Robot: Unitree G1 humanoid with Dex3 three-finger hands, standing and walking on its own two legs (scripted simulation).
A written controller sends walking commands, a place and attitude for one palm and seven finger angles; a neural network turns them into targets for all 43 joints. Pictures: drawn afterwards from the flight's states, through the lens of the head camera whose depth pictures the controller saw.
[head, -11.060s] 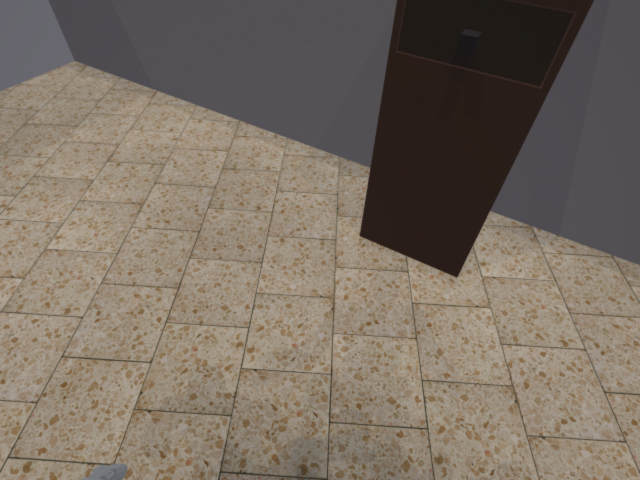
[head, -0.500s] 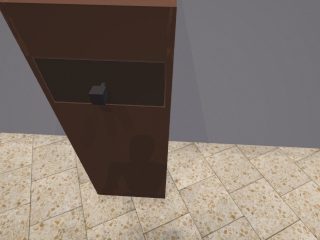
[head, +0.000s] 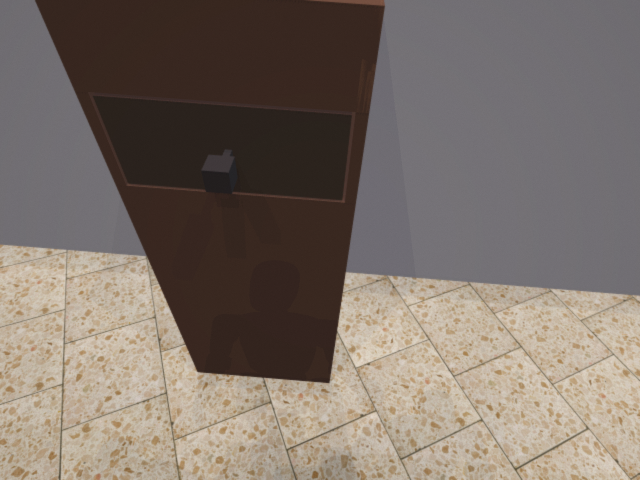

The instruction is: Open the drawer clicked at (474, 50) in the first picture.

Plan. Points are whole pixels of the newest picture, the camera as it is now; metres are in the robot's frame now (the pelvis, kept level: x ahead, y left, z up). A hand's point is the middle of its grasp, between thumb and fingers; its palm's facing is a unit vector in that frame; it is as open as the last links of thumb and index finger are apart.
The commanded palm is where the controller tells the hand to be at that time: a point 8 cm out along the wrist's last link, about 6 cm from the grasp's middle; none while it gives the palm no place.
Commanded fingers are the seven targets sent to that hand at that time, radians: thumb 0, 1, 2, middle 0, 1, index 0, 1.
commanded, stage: come to a stop and stand still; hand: left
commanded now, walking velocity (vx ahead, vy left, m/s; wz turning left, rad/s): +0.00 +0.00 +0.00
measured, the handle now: (223, 166) +0.53 +0.19 +0.10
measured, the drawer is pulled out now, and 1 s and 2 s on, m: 0.00 0.00 0.00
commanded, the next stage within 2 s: look again from close up in 0.08 s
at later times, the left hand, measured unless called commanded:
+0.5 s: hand out of the picture +0.01 +0.20 -0.18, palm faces -0.02 -0.98 -0.21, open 7.4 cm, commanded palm none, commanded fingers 0.00 0.90 0.90 -0.20 -0.30 -0.20 -0.30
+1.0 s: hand (165, 406) +0.21 +0.21 -0.02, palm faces +0.05 -0.65 -0.75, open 7.7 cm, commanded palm +0.13 +0.24 -0.02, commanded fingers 0.00 0.62 0.78 -0.22 -0.48 -0.22 -0.48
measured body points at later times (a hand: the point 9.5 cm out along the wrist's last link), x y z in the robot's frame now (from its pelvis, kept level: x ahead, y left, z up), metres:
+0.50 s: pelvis +0.00 +0.01 +0.00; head +0.00 +0.03 +0.45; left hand +0.01 +0.26 -0.16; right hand +0.03 -0.24 -0.15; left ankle +0.04 +0.07 -0.75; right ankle +0.00 -0.12 -0.75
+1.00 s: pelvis +0.00 +0.01 -0.02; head -0.01 -0.03 +0.43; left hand +0.20 +0.24 +0.02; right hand +0.12 -0.24 -0.14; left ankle +0.04 +0.07 -0.74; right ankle +0.03 -0.09 -0.75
